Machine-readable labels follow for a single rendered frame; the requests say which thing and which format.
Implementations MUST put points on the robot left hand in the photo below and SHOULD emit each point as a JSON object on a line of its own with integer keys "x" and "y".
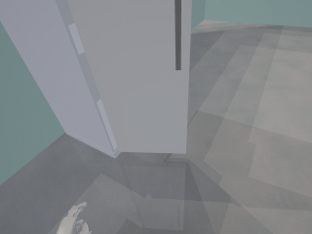
{"x": 70, "y": 225}

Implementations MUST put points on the fridge door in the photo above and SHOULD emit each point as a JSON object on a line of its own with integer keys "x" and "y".
{"x": 130, "y": 46}

